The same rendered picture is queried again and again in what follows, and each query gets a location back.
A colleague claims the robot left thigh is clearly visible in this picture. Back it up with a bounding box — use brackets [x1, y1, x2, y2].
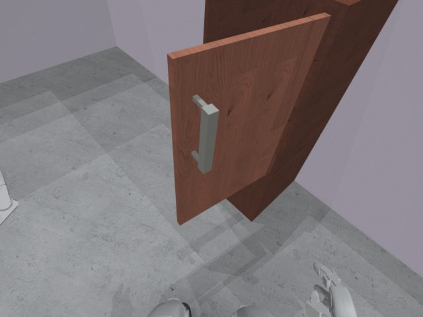
[147, 301, 189, 317]

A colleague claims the left robot shin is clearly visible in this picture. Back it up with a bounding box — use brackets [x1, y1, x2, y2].
[167, 299, 184, 307]

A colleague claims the cupboard door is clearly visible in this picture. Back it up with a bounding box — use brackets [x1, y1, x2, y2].
[167, 13, 331, 225]

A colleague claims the right robot hand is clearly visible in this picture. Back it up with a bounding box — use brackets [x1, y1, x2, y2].
[307, 262, 358, 317]

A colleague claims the left robot hand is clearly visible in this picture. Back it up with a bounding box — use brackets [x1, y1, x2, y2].
[0, 170, 19, 225]

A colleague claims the handle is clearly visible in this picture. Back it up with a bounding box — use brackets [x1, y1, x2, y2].
[191, 95, 219, 174]

